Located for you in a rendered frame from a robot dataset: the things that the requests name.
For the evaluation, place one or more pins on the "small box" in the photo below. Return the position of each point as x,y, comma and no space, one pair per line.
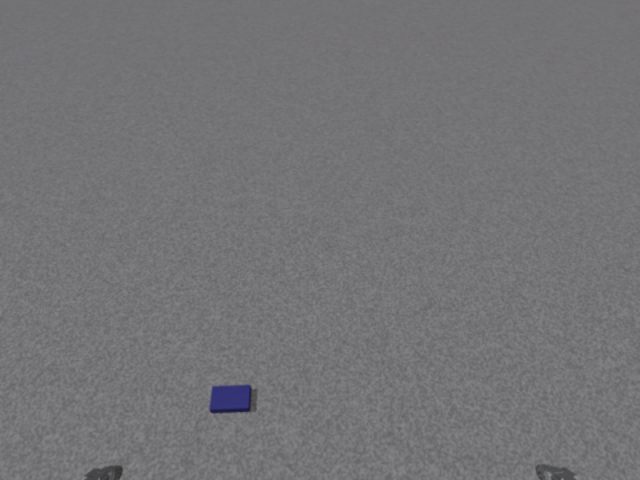
230,399

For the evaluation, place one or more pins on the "right robot hand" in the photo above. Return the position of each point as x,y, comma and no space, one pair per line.
547,472

